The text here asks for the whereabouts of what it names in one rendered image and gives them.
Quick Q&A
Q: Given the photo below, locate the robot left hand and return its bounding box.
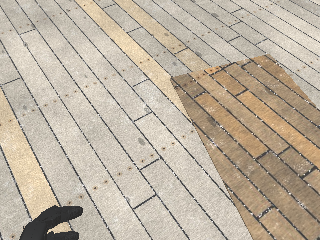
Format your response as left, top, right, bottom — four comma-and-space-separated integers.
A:
19, 205, 83, 240

